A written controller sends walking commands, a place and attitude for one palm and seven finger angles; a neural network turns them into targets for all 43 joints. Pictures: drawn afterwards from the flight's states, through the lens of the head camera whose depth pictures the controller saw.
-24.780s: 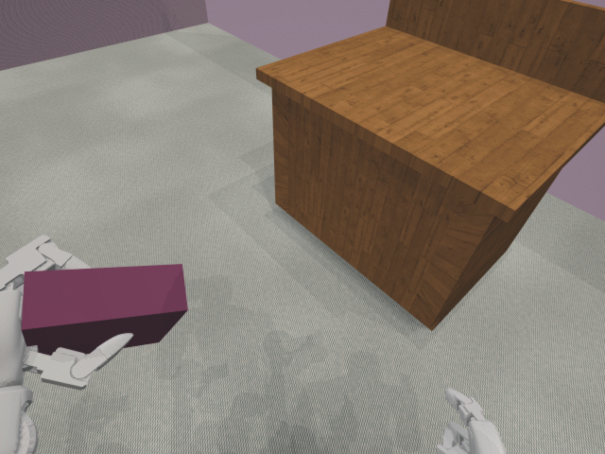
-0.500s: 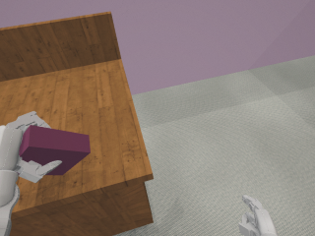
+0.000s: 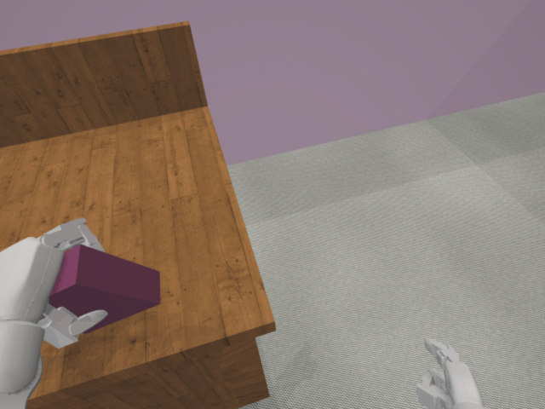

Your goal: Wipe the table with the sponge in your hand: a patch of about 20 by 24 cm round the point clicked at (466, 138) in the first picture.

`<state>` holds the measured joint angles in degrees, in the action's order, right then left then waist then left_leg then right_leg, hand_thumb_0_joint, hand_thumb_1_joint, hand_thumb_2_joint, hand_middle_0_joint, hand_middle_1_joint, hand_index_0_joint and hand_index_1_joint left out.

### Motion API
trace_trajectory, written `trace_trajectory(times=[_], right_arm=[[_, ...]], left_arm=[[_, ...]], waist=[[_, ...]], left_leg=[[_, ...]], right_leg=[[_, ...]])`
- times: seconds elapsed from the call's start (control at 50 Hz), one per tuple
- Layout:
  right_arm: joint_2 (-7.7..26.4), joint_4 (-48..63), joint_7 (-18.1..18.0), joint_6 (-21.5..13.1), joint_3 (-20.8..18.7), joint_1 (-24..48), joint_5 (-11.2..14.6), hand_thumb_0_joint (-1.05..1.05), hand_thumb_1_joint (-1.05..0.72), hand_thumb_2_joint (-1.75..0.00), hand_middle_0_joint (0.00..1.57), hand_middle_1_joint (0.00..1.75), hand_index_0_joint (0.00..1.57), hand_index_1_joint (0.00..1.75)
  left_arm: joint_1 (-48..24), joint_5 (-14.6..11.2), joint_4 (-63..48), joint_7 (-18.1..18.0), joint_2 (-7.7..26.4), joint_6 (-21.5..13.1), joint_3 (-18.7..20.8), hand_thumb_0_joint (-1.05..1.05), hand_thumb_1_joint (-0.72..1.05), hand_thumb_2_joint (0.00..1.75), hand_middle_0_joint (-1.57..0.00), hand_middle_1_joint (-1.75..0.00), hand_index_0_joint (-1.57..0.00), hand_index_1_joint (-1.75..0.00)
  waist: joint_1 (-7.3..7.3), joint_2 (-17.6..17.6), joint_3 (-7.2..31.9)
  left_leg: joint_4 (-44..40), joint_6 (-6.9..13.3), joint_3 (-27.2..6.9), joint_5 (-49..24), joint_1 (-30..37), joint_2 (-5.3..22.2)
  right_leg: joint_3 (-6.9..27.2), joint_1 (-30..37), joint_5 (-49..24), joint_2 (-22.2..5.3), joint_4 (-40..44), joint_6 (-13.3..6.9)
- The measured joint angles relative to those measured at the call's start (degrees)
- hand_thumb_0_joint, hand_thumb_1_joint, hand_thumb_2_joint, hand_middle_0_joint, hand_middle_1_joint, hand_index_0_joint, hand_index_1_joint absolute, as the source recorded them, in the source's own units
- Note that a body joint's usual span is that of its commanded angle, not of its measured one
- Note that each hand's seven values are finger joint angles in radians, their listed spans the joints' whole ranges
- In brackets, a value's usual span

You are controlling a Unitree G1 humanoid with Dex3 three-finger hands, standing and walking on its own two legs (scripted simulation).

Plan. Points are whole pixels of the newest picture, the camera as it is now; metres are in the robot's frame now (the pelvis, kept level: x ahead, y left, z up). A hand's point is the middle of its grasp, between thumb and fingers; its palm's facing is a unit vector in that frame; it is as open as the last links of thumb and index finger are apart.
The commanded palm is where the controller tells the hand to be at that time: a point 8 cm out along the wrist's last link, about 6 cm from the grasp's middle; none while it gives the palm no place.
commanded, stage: turn the palm down, sponge in hand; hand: left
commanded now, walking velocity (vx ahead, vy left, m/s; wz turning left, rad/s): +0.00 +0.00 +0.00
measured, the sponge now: (97, 297) +0.22 +0.27 +0.09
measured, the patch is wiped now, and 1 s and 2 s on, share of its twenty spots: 0.00 0.00 0.00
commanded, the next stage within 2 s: move the sponge above the wiping area in 1.12 s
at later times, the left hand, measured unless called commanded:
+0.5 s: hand (53, 289) +0.20 +0.29 +0.14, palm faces +0.13 -0.16 -0.98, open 9.1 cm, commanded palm +0.17 +0.29 +0.20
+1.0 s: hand (72, 287) +0.21 +0.27 +0.13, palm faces +0.09 -0.07 -0.99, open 9.1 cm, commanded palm +0.17 +0.26 +0.20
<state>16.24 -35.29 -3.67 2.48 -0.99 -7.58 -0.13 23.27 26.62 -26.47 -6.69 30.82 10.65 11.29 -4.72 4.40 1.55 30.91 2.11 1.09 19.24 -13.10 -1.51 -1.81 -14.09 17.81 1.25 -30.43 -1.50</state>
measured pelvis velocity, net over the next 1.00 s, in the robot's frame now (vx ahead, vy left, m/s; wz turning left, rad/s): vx -0.02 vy -0.01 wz -0.02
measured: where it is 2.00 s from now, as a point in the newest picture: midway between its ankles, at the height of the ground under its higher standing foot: outside the picture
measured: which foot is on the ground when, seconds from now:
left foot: down 0.00-1.00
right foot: down 0.00-1.00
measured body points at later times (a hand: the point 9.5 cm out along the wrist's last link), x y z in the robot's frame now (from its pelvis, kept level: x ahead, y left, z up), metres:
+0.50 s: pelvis -0.03 +0.01 +0.01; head -0.03 -0.03 +0.46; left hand +0.19 +0.29 +0.19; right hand +0.21 -0.19 -0.08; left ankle -0.03 +0.09 -0.73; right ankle -0.02 -0.10 -0.73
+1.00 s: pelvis -0.02 -0.01 +0.01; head -0.04 -0.07 +0.46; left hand +0.20 +0.27 +0.19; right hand +0.23 -0.22 -0.08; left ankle -0.03 +0.09 -0.73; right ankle -0.02 -0.10 -0.73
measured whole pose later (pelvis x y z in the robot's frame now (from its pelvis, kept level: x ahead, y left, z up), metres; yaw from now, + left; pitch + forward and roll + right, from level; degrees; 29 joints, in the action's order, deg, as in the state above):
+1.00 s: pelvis -0.02 -0.01 +0.01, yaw -1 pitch -5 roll +1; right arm 16.6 -39.6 -2.8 5.1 2.6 -0.1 0.5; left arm 8.4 49.7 -14.4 0.6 29.8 25.2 -1.9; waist -7.3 6.9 -1.5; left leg 19.1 1.2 1.9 12.3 -2.1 -1.1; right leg -0.7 -4.9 12.1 1.9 -21.6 -2.7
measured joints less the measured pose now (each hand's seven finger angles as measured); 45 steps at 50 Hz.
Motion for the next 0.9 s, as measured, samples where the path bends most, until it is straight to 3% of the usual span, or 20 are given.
trace_trajectory(times=[0.1,0.28,0.38,0.5,0.6,0.74,0.9], right_arm=[[-1.3,-0.3,0.3,1.5,1.2,1.6,0.4,0.01,-0.9,-0.9,0.21,0.3,0.21,0.3],[-0.8,-0.8,0.6,3.9,3.6,4.6,1.1,0.01,-0.9,-0.9,0.21,0.3,0.21,0.3],[-0.4,-1.3,0.4,4.0,4.0,5.5,0.8,0.01,-0.9,-0.9,0.21,0.3,0.21,0.3],[-0.7,-2.8,0.6,3.7,4.1,5.9,0.6,0.01,-0.9,-0.9,0.21,0.3,0.21,0.3],[-0.4,-3.8,1.0,3.4,4.1,6.1,0.8,0.01,-0.9,-0.9,0.21,0.3,0.21,0.3],[0.5,-4.0,1.2,3.3,4.1,7.3,0.9,0.01,-0.9,-0.9,0.21,0.3,0.21,0.3],[0.2,-4.0,1.0,2.7,3.7,7.6,0.6,0.01,-0.9,-0.9,0.21,0.3,0.21,0.3]], left_arm=[[-3.0,3.5,0.2,0.0,0.9,3.0,-2.4,-0.01,-0.41,1.03,-0.82,-1.4,-0.82,-1.4],[-10.1,9.5,5.1,4.6,0.5,13.5,-5.8,-0.01,-0.41,1.03,-0.82,-1.4,-0.82,-1.41],[-11.1,13.3,6.0,7.3,0.2,12.6,-9.0,-0.01,-0.41,1.03,-0.82,-1.4,-0.82,-1.41],[-12.2,16.8,7.8,6.5,0.9,10.2,-10.0,-0.01,-0.41,1.03,-0.82,-1.4,-0.82,-1.4],[-14.3,19.2,10.5,6.0,0.3,12.5,-10.4,-0.01,-0.41,1.03,-0.82,-1.4,-0.82,-1.41],[-15.2,22.3,12.4,7.9,-0.9,15.5,-12.9,0.0,-0.41,1.03,-0.82,-1.4,-0.82,-1.41],[-14.4,22.8,12.0,8.2,-0.8,13.9,-13.3,0.0,-0.41,1.04,-0.82,-1.4,-0.82,-1.41]], waist=[[-0.03,0.4,0.3],[-0.88,1.8,-1.8],[-1.5,2.0,-3.0],[-2.18,1.5,-3.5],[-2.35,2.0,-3.5],[-2.03,3.1,-3.4],[-2.35,2.8,-3.3]], left_leg=[[-2.4,0.4,0.6,-1.2,2.4,-0.4],[-7.7,1.1,0.9,-4.7,6.8,-1.3],[-9.6,1.3,0.9,-6.2,7.8,-1.5],[-10.6,0.9,0.9,-6.9,8.7,-1.2],[-11.4,0.5,0.8,-7.4,9.4,-0.9],[-12.2,0.2,0.8,-7.9,9.8,-0.7],[-11.9,-0.5,0.9,-7.3,10.3,0.0]], right_leg=[[0.7,2.2,-1.3,-0.4,2.3,0.5],[1.0,6.2,-4.5,-1.1,6.9,1.0],[1.1,6.9,-5.6,-1.3,8.1,1.1],[1.1,7.8,-6.2,-1.0,8.8,0.6],[1.0,8.4,-6.6,-0.7,9.5,0.2],[1.0,8.3,-6.6,-0.5,9.4,-0.2],[1.2,8.6,-6.0,0.3,8.8,-0.9]])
